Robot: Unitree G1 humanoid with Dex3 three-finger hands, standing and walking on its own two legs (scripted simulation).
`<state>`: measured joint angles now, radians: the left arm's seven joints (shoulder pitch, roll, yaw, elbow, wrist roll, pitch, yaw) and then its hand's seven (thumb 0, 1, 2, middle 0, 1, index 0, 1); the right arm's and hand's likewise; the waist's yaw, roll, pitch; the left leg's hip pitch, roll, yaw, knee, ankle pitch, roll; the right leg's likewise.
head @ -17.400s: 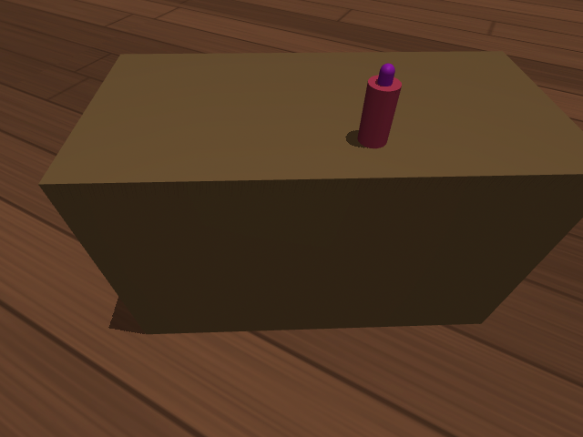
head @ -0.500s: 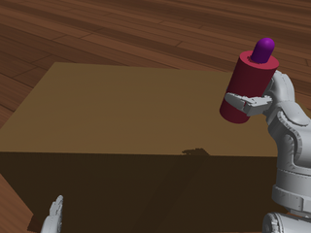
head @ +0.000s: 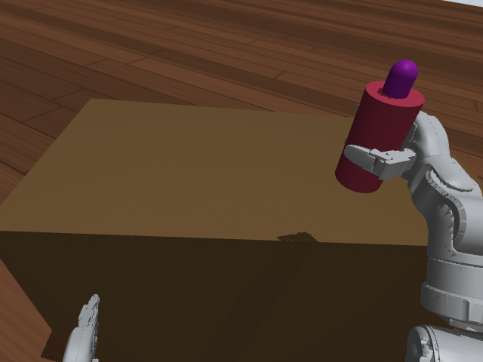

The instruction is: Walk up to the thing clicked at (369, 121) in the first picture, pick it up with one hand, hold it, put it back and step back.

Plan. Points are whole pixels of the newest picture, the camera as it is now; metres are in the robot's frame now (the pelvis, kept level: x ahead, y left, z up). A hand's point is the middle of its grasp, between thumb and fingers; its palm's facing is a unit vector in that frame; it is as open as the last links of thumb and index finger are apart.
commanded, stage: hold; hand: right
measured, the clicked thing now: (379, 128) +0.33 -0.16 +0.29
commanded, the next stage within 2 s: crouch in 1.28 s
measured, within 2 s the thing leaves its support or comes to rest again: neither
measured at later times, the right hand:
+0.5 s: hand (373, 143) +0.34 -0.16 +0.27, palm faces +0.10 +0.99 -0.01, open 10.0 cm
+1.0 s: hand (382, 140) +0.34 -0.18 +0.27, palm faces +0.16 +0.99 -0.01, open 10.0 cm
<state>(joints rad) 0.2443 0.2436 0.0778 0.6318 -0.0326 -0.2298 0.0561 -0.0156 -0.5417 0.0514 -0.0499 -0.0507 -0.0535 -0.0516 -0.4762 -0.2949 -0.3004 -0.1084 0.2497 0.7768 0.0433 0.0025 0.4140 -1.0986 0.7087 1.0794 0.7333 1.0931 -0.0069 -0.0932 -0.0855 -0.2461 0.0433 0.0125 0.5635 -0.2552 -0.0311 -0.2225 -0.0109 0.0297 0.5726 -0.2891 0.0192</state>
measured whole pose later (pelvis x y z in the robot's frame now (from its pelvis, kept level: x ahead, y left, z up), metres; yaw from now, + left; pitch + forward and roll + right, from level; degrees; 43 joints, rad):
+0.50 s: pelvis +0.00 +0.00 +0.00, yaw +0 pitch -4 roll +0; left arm 0.24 0.25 0.09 0.62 -0.03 -0.25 0.06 -0.01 -0.54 0.05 -0.05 -0.05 -0.05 -0.05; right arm -0.45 -0.29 -0.32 -0.10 0.25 0.77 0.04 0.00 0.42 -1.10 0.71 1.07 0.74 1.09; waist 0.00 -0.09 -0.10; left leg -0.24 0.04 0.01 0.57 -0.26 -0.03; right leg -0.22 -0.01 0.03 0.57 -0.29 0.02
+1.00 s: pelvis +0.01 +0.00 +0.00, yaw +0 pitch -3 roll +0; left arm 0.27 0.24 0.09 0.60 -0.03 -0.24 0.06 -0.01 -0.55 0.06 -0.05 -0.05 -0.05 -0.05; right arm -0.45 -0.30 -0.34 -0.11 0.24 0.74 0.02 0.00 0.42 -1.11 0.71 1.08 0.74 1.09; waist -0.01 -0.09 -0.09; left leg -0.25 0.04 0.01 0.58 -0.27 -0.03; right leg -0.22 -0.01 0.03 0.58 -0.31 0.02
